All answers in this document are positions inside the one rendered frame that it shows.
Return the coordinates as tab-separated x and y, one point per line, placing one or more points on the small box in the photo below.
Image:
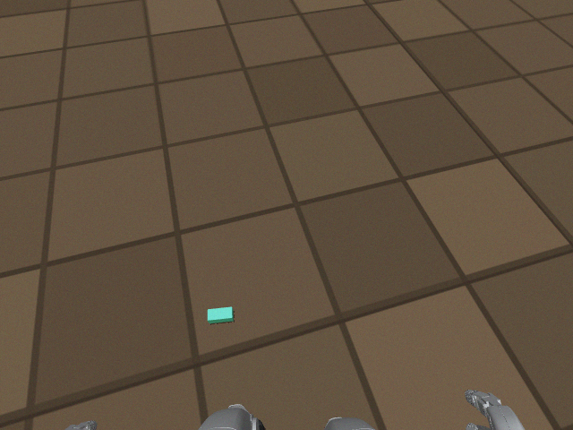
221	315

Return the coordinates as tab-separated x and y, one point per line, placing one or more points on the right robot hand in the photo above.
499	417

